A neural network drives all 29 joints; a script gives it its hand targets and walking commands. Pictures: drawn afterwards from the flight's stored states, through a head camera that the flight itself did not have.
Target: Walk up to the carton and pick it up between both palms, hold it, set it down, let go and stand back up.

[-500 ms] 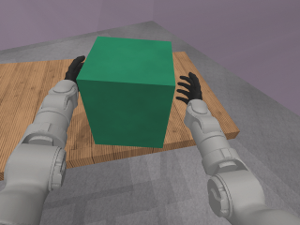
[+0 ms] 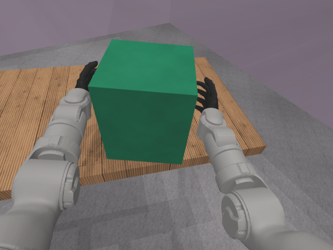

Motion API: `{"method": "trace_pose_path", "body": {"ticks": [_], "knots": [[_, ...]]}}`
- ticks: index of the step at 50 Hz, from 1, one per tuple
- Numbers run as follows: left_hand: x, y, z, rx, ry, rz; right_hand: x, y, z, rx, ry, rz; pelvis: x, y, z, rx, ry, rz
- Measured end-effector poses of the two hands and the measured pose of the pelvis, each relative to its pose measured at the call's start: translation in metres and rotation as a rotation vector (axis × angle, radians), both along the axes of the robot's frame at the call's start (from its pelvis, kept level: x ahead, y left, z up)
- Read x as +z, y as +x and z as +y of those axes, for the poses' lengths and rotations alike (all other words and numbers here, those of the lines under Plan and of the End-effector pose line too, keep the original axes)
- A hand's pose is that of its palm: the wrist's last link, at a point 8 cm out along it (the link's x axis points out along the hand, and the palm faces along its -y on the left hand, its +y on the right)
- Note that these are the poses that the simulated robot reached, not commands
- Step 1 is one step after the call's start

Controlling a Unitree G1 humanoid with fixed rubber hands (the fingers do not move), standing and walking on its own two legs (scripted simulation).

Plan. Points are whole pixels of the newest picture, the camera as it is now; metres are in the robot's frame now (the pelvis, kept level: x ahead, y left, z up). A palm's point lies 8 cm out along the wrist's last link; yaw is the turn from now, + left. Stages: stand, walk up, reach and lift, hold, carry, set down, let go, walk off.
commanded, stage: reach and lift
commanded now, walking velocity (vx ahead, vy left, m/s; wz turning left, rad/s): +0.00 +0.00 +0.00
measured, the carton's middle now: (148, 104) +0.45 +0.03 +0.11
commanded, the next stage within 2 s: none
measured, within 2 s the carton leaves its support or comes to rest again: leaves its support in 1.02 s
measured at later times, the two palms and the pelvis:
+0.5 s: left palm (85, 93) +0.44 +0.18 +0.16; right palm (209, 111) +0.39 -0.12 +0.14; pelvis +0.00 +0.00 +0.00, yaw +0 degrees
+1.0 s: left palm (86, 94) +0.43 +0.18 +0.16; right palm (211, 114) +0.38 -0.12 +0.14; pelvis +0.00 +0.01 +0.00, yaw +0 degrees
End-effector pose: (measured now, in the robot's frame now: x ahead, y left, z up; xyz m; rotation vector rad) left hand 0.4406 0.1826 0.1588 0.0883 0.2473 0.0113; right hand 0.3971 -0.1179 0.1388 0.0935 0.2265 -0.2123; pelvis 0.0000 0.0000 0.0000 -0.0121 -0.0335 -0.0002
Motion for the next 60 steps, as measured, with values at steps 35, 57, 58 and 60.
{"method": "trace_pose_path", "body": {"ticks": [35, 57, 58, 60], "knots": [[-0.002, -0.005, -0.002, -0.04, -0.018, -0.057, 0.0, -0.009, 0.0, -0.014, -0.089, -0.097, 0.001, -0.001, 0.008, 0.004, -0.006, -0.008], [0.005, -0.021, -0.014, -0.009, -0.03, -0.074, -0.002, -0.023, -0.01, -0.032, -0.012, -0.121, 0.0, -0.009, 0.008, 0.007, -0.003, -0.019], [0.006, -0.022, -0.016, -0.01, -0.029, -0.076, -0.002, -0.024, -0.011, -0.034, -0.007, -0.124, 0.0, -0.01, 0.008, 0.007, -0.003, -0.02], [0.007, -0.026, -0.018, -0.01, -0.03, -0.079, 0.0, -0.028, -0.014, -0.036, -0.004, -0.13, 0.0, -0.013, 0.007, 0.007, -0.003, -0.024]]}}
